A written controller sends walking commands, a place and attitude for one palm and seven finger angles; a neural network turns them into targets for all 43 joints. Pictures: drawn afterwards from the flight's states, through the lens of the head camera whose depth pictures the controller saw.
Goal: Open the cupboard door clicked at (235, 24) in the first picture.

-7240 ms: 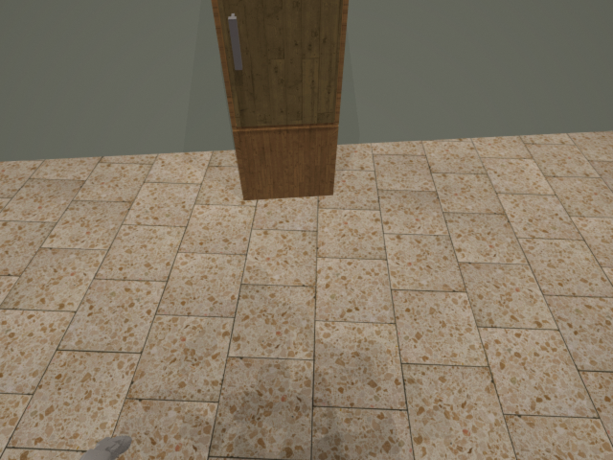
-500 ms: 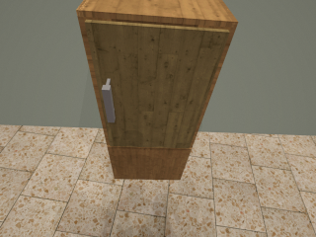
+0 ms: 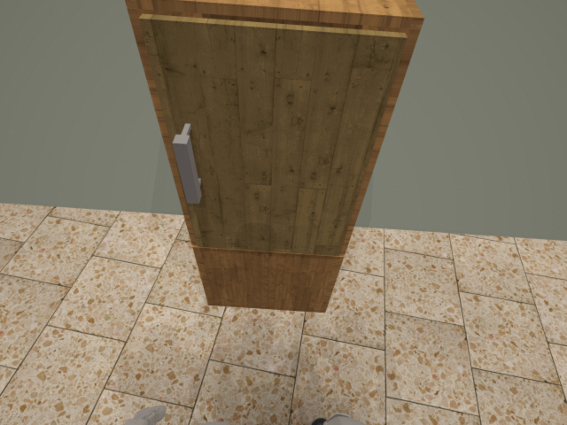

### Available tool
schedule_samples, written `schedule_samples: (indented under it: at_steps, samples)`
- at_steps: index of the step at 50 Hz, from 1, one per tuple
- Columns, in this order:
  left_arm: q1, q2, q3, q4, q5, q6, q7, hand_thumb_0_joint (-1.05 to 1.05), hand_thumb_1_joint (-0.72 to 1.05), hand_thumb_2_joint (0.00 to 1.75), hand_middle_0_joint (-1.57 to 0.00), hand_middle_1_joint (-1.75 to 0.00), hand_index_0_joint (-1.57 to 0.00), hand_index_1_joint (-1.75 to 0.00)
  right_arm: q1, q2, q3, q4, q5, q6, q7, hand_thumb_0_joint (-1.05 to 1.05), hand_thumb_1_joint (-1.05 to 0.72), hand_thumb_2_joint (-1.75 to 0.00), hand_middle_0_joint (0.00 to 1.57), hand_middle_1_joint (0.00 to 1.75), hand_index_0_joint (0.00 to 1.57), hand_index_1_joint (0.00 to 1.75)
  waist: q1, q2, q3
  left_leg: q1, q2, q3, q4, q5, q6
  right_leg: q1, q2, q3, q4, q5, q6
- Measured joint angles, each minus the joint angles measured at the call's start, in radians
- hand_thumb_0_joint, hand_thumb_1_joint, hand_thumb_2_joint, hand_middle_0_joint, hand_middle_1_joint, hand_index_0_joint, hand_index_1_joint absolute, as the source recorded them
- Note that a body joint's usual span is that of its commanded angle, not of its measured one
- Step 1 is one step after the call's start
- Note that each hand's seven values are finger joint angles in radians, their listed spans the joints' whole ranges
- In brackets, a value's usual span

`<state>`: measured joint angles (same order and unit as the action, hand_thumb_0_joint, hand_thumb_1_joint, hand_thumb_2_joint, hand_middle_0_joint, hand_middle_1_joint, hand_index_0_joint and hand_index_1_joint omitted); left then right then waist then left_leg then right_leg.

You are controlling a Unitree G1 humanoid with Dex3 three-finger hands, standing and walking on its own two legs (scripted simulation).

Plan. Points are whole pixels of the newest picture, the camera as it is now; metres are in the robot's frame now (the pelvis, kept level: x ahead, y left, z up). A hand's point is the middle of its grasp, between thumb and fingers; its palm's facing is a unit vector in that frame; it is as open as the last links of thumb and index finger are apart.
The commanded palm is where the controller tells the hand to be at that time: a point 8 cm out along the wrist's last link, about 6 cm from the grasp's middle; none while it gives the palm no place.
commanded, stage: come to a stop and stand still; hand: left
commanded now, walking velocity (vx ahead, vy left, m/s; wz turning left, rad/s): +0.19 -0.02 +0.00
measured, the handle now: (190, 164) +0.57 +0.22 +0.00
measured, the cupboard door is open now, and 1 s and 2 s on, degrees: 0 0 0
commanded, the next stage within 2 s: look again from close up in 1.16 s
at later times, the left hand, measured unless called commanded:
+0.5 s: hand out of the picture -0.07 +0.15 -0.15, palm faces +0.07 -0.98 -0.18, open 7.4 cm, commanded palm none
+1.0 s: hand out of the picture +0.00 +0.18 -0.16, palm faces +0.02 -0.99 -0.15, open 7.4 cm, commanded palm none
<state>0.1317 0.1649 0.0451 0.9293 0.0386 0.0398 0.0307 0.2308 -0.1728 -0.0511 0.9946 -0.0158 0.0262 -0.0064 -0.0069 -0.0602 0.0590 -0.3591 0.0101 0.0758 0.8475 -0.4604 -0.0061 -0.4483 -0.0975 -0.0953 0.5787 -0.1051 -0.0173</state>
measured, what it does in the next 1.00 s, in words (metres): steps on the spot: left foot, then right foot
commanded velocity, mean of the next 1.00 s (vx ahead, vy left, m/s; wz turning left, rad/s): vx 0.06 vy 0.02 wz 0.00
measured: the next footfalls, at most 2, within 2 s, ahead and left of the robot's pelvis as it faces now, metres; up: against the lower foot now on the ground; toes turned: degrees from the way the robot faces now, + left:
left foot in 0.04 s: +0.04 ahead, +0.12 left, +0.00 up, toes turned +4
right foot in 0.38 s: -0.02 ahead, -0.09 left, +0.00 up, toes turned -4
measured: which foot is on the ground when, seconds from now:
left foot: up 0.00-0.02, down 0.04-0.40, up 0.42-0.74, down 0.76-1.00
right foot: down 0.00-0.04, up 0.06-0.36, down 0.38-1.00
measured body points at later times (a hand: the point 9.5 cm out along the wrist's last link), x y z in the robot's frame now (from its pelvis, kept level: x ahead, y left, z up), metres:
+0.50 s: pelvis -0.03 -0.01 +0.02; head -0.02 -0.03 +0.47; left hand -0.07 +0.20 -0.13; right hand -0.06 -0.23 -0.15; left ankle +0.00 +0.11 -0.68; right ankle -0.06 -0.09 -0.72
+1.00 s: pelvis +0.00 +0.02 +0.02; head +0.01 +0.03 +0.47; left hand +0.00 +0.23 -0.15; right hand +0.05 -0.21 -0.13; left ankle +0.03 +0.13 -0.72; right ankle -0.06 -0.09 -0.72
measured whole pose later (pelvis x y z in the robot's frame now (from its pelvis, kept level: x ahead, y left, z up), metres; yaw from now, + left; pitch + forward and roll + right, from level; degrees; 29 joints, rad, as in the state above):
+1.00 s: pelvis +0.00 +0.02 +0.02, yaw -2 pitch -1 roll +0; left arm 0.30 0.13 0.00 1.11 0.02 -0.01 0.03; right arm 0.20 -0.15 -0.01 1.06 -0.01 -0.02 -0.04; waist 0.02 -0.03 0.02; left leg -0.25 0.01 0.08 0.48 -0.22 0.02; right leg -0.11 -0.01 -0.04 0.47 -0.34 0.00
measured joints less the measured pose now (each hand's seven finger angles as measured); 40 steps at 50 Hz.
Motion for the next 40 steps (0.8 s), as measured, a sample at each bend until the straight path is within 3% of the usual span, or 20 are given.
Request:
schedule_samples:
  at_steps: [2,4,5,8,10,13,17,20,22,27,34,37,40]
  samples:
    - [0.017,0.006,0.002,-0.003,-0.003,0.018,-0.003,0.0,0.91,0.9,-0.2,-0.3,-0.2,-0.3,0.012,-0.001,0.002,-0.026,-0.002,-0.013,0.002,0.0,-0.91,-0.9,0.2,0.3,0.19,0.3,-0.003,-0.003,-0.033,0.065,0.001,0.0,-0.176,0.055,0.014,-0.032,0.004,0.0,0.037,-0.041,0.01]
    - [0.031,0.014,0.007,0.005,-0.012,0.038,-0.004,0.0,0.91,0.9,-0.2,-0.3,-0.2,-0.3,0.024,0.011,0.005,-0.036,-0.012,-0.015,-0.004,0.0,-0.91,-0.9,0.2,0.3,0.19,0.3,-0.007,-0.011,-0.049,0.053,0.0,0.005,-0.182,0.12,0.03,-0.08,0.025,0.038,0.156,-0.213,0.026]
    - [0.042,0.016,0.009,0.009,-0.013,0.044,-0.008,0.0,0.91,0.9,-0.2,-0.3,-0.2,-0.3,0.033,0.017,0.01,-0.036,-0.017,-0.011,-0.007,0.0,-0.91,-0.9,0.2,0.3,0.19,0.3,-0.006,-0.01,-0.058,0.055,0.001,0.008,-0.196,0.134,0.037,-0.104,0.042,0.062,0.237,-0.238,0.026]
    - [0.086,0.016,0.015,0.022,-0.005,0.033,-0.024,0.0,0.91,0.9,-0.2,-0.3,-0.2,-0.3,0.063,0.031,0.023,-0.013,-0.021,-0.009,-0.008,0.0,-0.91,-0.9,0.2,0.3,0.19,0.3,0.004,0.009,-0.084,0.077,0.005,0.002,-0.284,0.188,0.045,-0.135,0.08,0.089,0.471,-0.211,0.026]
    - [0.125,0.015,0.014,0.031,-0.003,0.017,-0.032,0.0,0.91,0.9,-0.2,-0.3,-0.2,-0.3,0.08,0.037,0.03,0.002,-0.019,-0.017,-0.008,0.0,-0.91,-0.9,0.2,0.3,0.19,0.3,0.013,0.024,-0.099,0.089,0.007,-0.003,-0.342,0.223,0.048,-0.106,0.088,0.076,0.517,-0.198,0.026]
    - [0.182,0.012,0.009,0.054,-0.003,0.006,-0.039,0.0,0.91,0.9,-0.2,-0.3,-0.2,-0.3,0.101,0.037,0.028,0.015,-0.021,-0.029,-0.011,0.01,-0.92,-0.9,0.2,0.3,0.2,0.3,0.009,0.042,-0.108,0.098,0.006,-0.006,-0.394,0.256,0.05,-0.012,0.084,0.045,0.427,-0.245,0.022]
    - [0.226,0.004,0.0,0.088,-0.006,0.002,-0.039,0.0,0.91,0.9,-0.2,-0.3,-0.2,-0.3,0.121,0.035,0.028,0.02,-0.022,-0.038,-0.01,0.01,-0.92,-0.9,0.2,0.3,0.2,0.3,-0.012,0.05,-0.094,0.086,0.002,0.002,-0.404,0.269,0.041,0.131,0.084,0.027,0.169,-0.336,0.011]
    - [0.243,-0.009,-0.01,0.104,-0.007,-0.026,-0.031,0.01,0.91,0.9,-0.2,-0.3,-0.2,-0.3,0.138,0.031,0.03,0.041,-0.009,-0.032,-0.008,0.0,-0.91,-0.9,0.2,0.3,0.2,0.3,-0.004,0.052,-0.077,0.043,0.003,0.008,-0.315,0.208,0.028,0.233,0.092,0.036,-0.055,-0.25,-0.013]
    - [0.25,-0.028,-0.019,0.117,-0.01,-0.037,-0.025,0.0,0.91,0.9,-0.2,-0.3,-0.2,-0.3,0.143,0.022,0.03,0.067,-0.007,-0.012,-0.004,0.0,-0.91,-0.9,0.2,0.3,0.2,0.3,0.004,0.077,-0.065,-0.001,0.01,-0.019,-0.185,0.091,0.028,0.25,0.109,0.018,-0.061,-0.22,-0.035]
    - [0.291,-0.068,-0.04,0.147,-0.018,-0.069,-0.016,0.0,0.91,0.9,-0.2,-0.3,-0.2,-0.3,0.124,0.014,0.03,0.094,-0.006,-0.001,0.007,0.01,-0.91,-0.9,0.2,0.3,0.2,0.3,0.016,0.069,-0.054,-0.081,0.016,-0.021,0.004,0.135,0.007,0.323,0.113,0.015,-0.172,-0.174,-0.046]
    - [0.286,-0.095,-0.049,0.176,-0.012,-0.063,-0.016,0.0,0.91,0.9,-0.2,-0.3,-0.2,-0.3,0.052,0.021,0.03,0.076,0.009,-0.006,-0.002,0.0,-0.91,-0.9,0.2,0.3,0.19,0.3,0.036,0.038,-0.032,-0.027,0.018,-0.009,-0.154,0.154,-0.014,0.341,0.101,0.04,-0.187,-0.174,-0.035]
    - [0.278,-0.091,-0.044,0.182,-0.015,-0.055,-0.013,0.0,0.9,0.9,-0.2,-0.3,-0.2,-0.3,0.03,0.016,0.03,0.068,0.01,-0.02,-0.013,0.01,-0.92,-0.9,0.2,0.3,0.19,0.3,0.04,0.04,-0.033,0.064,0.018,-0.012,-0.323,0.271,-0.005,0.322,0.105,0.042,-0.117,-0.221,-0.022]
    - [0.25,-0.072,-0.038,0.188,-0.016,-0.04,-0.004,0.0,0.91,0.9,-0.2,-0.3,-0.2,-0.3,0.011,0.023,0.028,0.073,0.008,-0.035,-0.026,0.01,-0.93,-0.9,0.2,0.3,0.19,0.3,0.039,0.028,-0.035,0.087,0.011,-0.018,-0.33,0.227,0.012,0.306,0.097,0.036,-0.046,-0.272,-0.008]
